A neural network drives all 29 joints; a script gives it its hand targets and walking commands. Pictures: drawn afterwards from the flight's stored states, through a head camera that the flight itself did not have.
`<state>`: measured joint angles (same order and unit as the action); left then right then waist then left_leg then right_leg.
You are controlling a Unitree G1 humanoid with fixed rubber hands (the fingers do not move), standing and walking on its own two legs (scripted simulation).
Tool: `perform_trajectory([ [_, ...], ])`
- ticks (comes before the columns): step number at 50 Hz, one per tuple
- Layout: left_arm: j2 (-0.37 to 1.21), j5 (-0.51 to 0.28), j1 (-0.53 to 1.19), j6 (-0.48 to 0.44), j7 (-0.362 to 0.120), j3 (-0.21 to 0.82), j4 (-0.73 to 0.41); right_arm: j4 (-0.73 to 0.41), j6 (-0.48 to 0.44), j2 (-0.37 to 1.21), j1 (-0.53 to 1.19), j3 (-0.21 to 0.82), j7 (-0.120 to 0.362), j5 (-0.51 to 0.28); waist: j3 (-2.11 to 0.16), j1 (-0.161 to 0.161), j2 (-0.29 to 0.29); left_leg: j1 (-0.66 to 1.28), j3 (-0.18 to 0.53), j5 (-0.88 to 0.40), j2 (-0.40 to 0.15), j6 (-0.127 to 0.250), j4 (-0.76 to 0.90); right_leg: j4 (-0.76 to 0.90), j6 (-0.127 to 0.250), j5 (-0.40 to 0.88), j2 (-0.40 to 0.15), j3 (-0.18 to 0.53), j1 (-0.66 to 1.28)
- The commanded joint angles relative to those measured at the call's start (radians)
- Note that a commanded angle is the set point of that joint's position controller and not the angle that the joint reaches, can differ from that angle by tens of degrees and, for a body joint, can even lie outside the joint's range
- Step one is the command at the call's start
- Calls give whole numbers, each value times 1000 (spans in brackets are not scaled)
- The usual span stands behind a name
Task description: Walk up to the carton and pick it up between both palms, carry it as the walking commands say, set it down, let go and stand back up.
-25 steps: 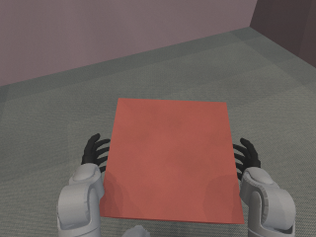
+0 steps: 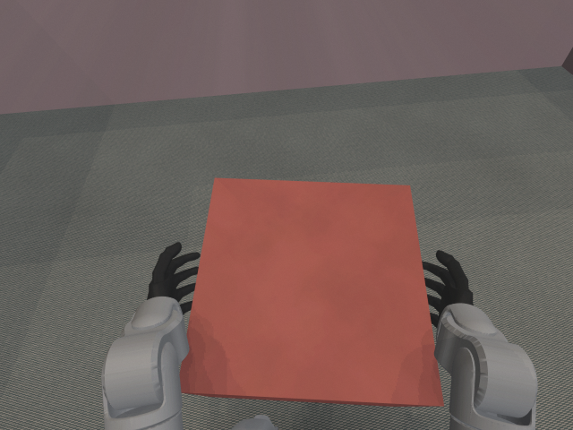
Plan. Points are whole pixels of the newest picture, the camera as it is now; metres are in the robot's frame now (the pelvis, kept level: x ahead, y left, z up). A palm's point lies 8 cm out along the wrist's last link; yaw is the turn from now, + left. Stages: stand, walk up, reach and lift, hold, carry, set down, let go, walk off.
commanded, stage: carry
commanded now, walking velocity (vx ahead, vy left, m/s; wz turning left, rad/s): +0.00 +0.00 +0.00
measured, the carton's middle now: (306, 296) +0.31 +0.01 +0.01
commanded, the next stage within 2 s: hold in 1.92 s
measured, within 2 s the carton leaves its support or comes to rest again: neither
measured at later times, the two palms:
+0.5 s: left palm (145, 333) +0.22 +0.19 +0.09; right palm (449, 339) +0.23 -0.15 +0.08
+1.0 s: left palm (168, 325) +0.23 +0.17 +0.08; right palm (461, 338) +0.23 -0.17 +0.06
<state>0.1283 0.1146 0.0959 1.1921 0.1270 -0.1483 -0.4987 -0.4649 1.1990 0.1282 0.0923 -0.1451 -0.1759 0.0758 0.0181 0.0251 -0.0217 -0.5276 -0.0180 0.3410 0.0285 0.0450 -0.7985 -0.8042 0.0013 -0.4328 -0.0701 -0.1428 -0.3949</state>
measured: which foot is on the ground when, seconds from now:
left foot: down 0.00-1.00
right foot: down 0.00-1.00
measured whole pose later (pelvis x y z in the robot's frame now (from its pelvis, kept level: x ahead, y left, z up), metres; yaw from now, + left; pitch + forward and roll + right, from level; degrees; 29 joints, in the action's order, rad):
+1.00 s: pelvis -0.03 +0.00 +0.00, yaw +1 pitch +0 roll +0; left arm 0.13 0.12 0.11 1.02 0.14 -0.15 -0.29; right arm -0.25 1.02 0.13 0.10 -0.18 -0.14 0.10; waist -0.01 0.00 -0.02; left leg -0.50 -0.03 0.20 0.03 0.04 -0.70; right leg -0.78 0.01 -0.39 -0.07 -0.14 -0.39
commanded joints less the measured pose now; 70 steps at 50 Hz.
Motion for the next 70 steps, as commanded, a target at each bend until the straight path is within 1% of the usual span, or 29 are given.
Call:
perform_trajectory([
  [1,895,-497,504,-28,-247,781,-187,-237,-25,886,516,772,265,-401,-430,-25,169,31,-24,118,-46,-42,18,308,118,670,-308,260,273],
  [3,898,-477,460,-12,-236,766,-145,-221,-12,904,518,780,273,-421,-470,-24,106,159,18,-193,-42,-17,193,226,38,547,-219,122,249],
  [6,884,-470,525,-13,-223,786,-221,-182,-10,902,496,765,284,-441,-507,-20,-282,362,405,-688,-284,94,336,16,-58,-107,1,21,18],
  [10,890,-474,529,2,-230,787,-181,-198,-10,897,545,769,279,-427,-441,-17,-169,221,338,-76,-250,62,464,131,-17,-67,43,48,73],
  [14,863,-460,601,-29,-255,732,-82,-113,-36,870,565,716,281,-361,-373,-24,150,30,60,35,-51,-39,205,463,65,-183,-197,310,113],
  [21,879,-478,605,-7,-242,780,-136,-125,-21,878,559,723,275,-376,-425,-16,-156,146,279,63,-202,15,463,206,-4,-51,-2,79,103],
  [24,725,-361,601,-62,-251,621,149,218,-72,754,492,551,284,-246,-371,-25,-55,119,193,71,-135,-18,424,295,14,-95,-59,145,102],
  [25,857,-436,597,-70,-253,731,-29,-68,-85,873,602,707,282,-351,-357,-20,3,150,139,-21,-113,-14,356,352,22,-40,-92,176,68],
  [27,750,-372,615,-105,-254,633,117,151,-120,778,563,587,292,-273,-406,-24,-32,182,161,-70,-125,-7,352,317,21,-49,-84,166,64],
  [28,887,-486,662,-99,-249,788,-189,-168,-113,908,612,738,284,-386,-440,-24,-47,188,179,-12,-135,-10,385,294,15,-80,-65,140,72],
  [29,757,-371,645,-112,-250,633,80,140,-120,801,574,594,293,-284,-412,-20,-27,155,168,1,-135,-7,382,294,15,-69,-80,151,74],
  [31,895,-454,577,-108,-244,748,-76,-146,-130,885,616,732,277,-376,-495,-13,-50,271,183,-186,-166,-4,385,244,13,46,-31,102,113],
  [35,711,-341,549,-158,-248,588,169,191,-171,728,501,558,279,-241,-468,-10,-81,235,189,-255,-179,9,368,227,4,97,-10,81,134],
  [36,857,-464,631,-153,-250,773,-156,-108,-165,884,569,725,282,-364,-464,-12,-111,195,220,-223,-185,8,401,197,5,61,-7,66,145],
  [39,601,-244,529,-210,-262,464,389,373,-229,628,513,473,291,-164,-489,-15,22,187,106,-204,-122,-20,285,345,44,68,-90,168,195],
  [40,926,-507,623,-187,-252,815,38,22,-213,916,681,824,266,-427,-442,-22,80,179,73,-190,-91,-19,276,377,54,61,-127,192,152],
  [43,809,-402,643,-210,-248,703,-44,-2,-215,863,579,691,284,-328,-436,-24,7,222,82,-251,-104,-15,278,328,28,82,-118,143,111],
  [44,700,-300,615,-223,-255,558,224,233,-235,743,613,566,298,-244,-442,-15,-45,220,81,-202,-109,-3,287,309,31,-4,-110,129,98],
  [46,899,-468,612,-172,-248,790,-159,-245,-191,896,671,797,278,-400,-458,-17,-18,242,86,-210,-109,-3,276,317,22,6,-101,123,89],
  [48,630,-258,496,-207,-250,475,336,271,-217,667,567,546,281,-221,-446,-18,49,216,73,-233,-103,0,246,342,30,71,-105,147,150],
  [50,835,-410,550,-199,-253,705,-20,-111,-212,844,640,747,274,-353,-437,-21,7,266,84,-339,-117,10,264,311,19,161,-110,126,116],
  [51,618,-261,565,-225,-249,507,281,240,-228,679,540,528,287,-198,-494,-15,-38,261,108,-322,-118,12,282,286,16,124,-99,122,154],
  [58,785,-341,630,-254,-251,640,147,75,-267,801,699,683,294,-307,-391,-21,14,210,118,14,-111,4,361,334,37,-159,-78,152,54],
  [59,632,-232,562,-279,-263,499,403,426,-288,667,529,497,309,-163,-400,-23,-22,222,100,-21,-120,-6,366,321,30,-118,-78,135,65],
  [60,768,-351,631,-285,-266,666,90,75,-303,793,642,668,311,-296,-397,-22,-64,221,155,-7,-134,-11,409,279,25,-94,-49,117,79],
  [63,640,-225,556,-294,-273,477,418,346,-312,656,628,515,311,-185,-424,-12,-51,186,154,-19,-139,3,400,286,28,-45,-45,131,95],
  [67,647,-235,651,-357,-281,515,375,425,-363,681,578,513,326,-160,-419,-25,-38,194,143,31,-132,-15,410,296,31,-104,-55,133,102],
  [68,781,-331,604,-345,-272,637,159,81,-361,767,655,665,316,-278,-405,-23,-6,177,126,35,-118,-15,389,328,40,-101,-52,145,101],
  [70,664,-231,618,-380,-291,510,395,337,-397,668,653,552,328,-180,-430,-17,40,196,105,-151,-120,-11,334,337,41,6,-83,162,132],
])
